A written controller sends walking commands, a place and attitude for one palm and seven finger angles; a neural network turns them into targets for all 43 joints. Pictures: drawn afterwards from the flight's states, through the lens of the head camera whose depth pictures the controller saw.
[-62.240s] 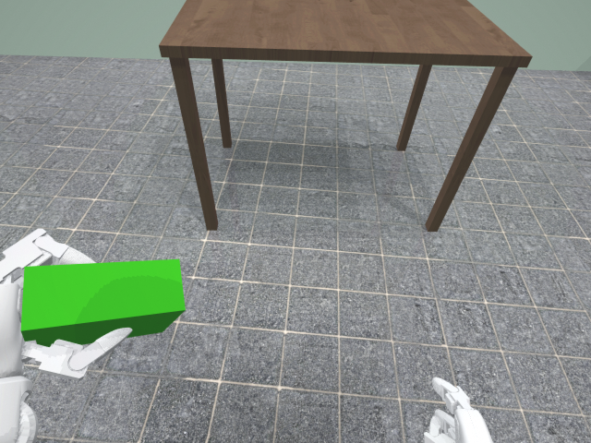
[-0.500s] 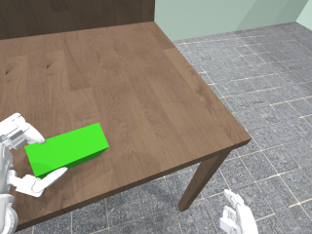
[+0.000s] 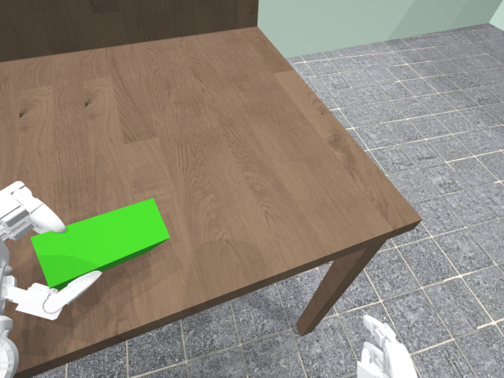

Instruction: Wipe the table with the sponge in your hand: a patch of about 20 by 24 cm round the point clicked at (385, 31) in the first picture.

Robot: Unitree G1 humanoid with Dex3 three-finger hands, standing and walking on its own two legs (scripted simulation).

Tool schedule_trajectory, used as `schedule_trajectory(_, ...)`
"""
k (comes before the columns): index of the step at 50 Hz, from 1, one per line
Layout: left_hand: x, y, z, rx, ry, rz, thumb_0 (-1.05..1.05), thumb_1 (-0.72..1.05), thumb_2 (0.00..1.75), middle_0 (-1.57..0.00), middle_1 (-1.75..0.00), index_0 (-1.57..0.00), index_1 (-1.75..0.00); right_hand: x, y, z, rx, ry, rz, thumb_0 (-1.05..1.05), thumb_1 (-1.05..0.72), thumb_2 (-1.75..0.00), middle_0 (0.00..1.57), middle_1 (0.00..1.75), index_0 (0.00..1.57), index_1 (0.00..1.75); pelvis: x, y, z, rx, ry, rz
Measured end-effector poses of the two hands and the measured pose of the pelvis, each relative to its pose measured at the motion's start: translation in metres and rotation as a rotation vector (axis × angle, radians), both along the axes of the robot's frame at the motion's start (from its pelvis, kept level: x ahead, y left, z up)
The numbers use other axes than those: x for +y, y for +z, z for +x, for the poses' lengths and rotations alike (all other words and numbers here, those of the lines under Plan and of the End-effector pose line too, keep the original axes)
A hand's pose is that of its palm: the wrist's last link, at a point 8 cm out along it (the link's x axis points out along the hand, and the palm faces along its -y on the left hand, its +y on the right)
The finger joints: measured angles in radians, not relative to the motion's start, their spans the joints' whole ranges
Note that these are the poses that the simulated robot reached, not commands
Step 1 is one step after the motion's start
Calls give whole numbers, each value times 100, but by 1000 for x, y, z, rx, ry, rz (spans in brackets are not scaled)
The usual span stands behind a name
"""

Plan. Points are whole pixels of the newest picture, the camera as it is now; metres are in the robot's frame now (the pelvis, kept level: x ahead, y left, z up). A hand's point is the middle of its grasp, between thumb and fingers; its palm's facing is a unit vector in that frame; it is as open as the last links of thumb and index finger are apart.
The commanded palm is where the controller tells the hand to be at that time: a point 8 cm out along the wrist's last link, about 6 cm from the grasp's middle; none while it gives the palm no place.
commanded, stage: look again from close up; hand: left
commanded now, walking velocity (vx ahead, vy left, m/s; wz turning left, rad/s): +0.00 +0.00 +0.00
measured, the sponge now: (120, 238) +0.26 +0.20 +0.12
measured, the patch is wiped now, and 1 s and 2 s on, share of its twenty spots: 0.70 0.70 0.70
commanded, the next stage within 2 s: come to a stop and stand still in 0.24 s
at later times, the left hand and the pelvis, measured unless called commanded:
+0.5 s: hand (55, 256) +0.21 +0.23 +0.16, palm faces +0.42 -0.83 -0.36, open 9.2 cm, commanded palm +0.15 +0.25 +0.17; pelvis -0.02 -0.02 +0.00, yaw -1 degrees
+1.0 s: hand (47, 246) +0.23 +0.26 +0.15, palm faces +0.43 -0.86 -0.29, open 9.2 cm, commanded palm +0.17 +0.28 +0.17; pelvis +0.00 +0.00 +0.00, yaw -1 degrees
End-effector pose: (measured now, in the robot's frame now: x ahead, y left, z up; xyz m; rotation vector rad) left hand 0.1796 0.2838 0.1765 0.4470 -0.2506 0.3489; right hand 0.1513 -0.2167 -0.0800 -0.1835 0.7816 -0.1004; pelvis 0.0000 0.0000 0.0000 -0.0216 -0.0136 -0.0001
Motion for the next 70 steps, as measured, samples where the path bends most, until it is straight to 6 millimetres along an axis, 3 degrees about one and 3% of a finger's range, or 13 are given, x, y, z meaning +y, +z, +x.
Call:
schedule_trajectory(3, 15, 25, 9, -102, 10, 166, -3, -50, 106, -84, -144, -87, -153, -4, -2, 0, 6, 78, -34, 1, -90, -90, 20, 30, 20, 30, -9, -2, -7, 14, 5, 1)
schedule_trajectory(5, 26, 30, 13, -137, 57, 151, -3, -50, 106, -84, -144, -87, -153, -7, 0, 0, -13, 80, -18, 1, -90, -90, 20, 30, 20, 30, -13, -2, -10, 12, -13, 6)
schedule_trajectory(7, 23, 25, 14, -125, 71, 105, -3, -50, 106, -84, -144, -87, -153, -13, 3, 1, -58, 66, -2, 1, -90, -90, 20, 30, 20, 30, -13, -3, -12, 8, -24, 7)
schedule_trajectory(12, -26, -6, 1, -18, -51, -20, -2, -50, 106, -84, -144, -87, -153, -27, 11, -1, -140, 19, 8, 1, -90, -90, 20, 30, 20, 30, -12, -4, -12, -4, -38, 10)
schedule_trajectory(14, -34, -8, -7, -30, -67, -47, -2, -50, 106, -83, -145, -86, -154, -31, 13, -4, -141, 9, -8, 1, -90, -90, 20, 30, 20, 30, -14, -4, -13, -6, -37, 10)
schedule_trajectory(23, -11, -9, -14, -61, 28, -33, -2, -51, 106, -85, -144, -87, -153, -40, 18, -10, -102, 27, -72, 1, -90, -90, 20, 30, 20, 30, -23, -3, -16, -7, -23, -2)
schedule_trajectory(28, 5, 15, 6, -152, 12, 86, -2, -52, 106, -85, -144, -88, -153, -33, 13, -12, -69, 80, -83, 1, -90, -90, 20, 30, 20, 30, -22, -3, -23, 4, -28, -2)
schedule_trajectory(31, 2, 12, 12, -135, -10, 50, -2, -52, 106, -85, -144, -88, -153, -26, 12, -13, -95, 50, -41, 1, -90, -90, 20, 30, 20, 30, -14, -3, -24, 6, -42, 6)
schedule_trajectory(36, -21, -4, 2, -24, -110, 17, -2, -51, 105, -85, -144, -87, -154, -15, 6, -16, -106, -9, 5, 1, -90, -90, 20, 30, 20, 30, -3, -4, -15, 9, -46, 11)
schedule_trajectory(40, -10, -2, -6, -41, -82, 24, -2, -51, 104, -85, -145, -87, -155, -7, 3, -16, -63, -3, -5, 1, -90, -90, 20, 30, 20, 30, -2, -4, -9, 9, -32, 11)
schedule_trajectory(46, 18, -10, -2, -60, 41, -22, -2, -52, 105, -86, -145, -88, -154, -2, 6, -1, -55, 44, -31, 1, -90, -90, 20, 30, 20, 30, -1, -4, -2, 4, -20, 3)
schedule_trajectory(58, 4, -10, 13, -54, -59, -30, -2, -52, 105, -86, -145, -88, -154, 3, 30, 32, -156, 44, -59, 1, -90, -90, 20, 30, 20, 30, 7, -3, 1, 0, -24, -6)
schedule_trajectory(70, 15, -9, -1, -34, -3, -32, -2, -51, 105, -86, -145, -88, -155, 9, 15, 13, -77, 39, -47, 1, -90, -90, 20, 30, 20, 30, 11, -2, -6, -5, -21, -6)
